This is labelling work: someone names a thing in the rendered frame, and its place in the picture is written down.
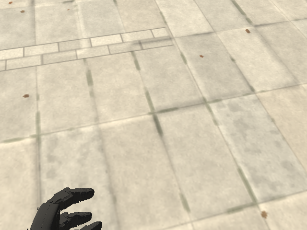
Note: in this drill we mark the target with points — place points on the robot left hand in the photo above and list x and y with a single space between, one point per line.
48 216

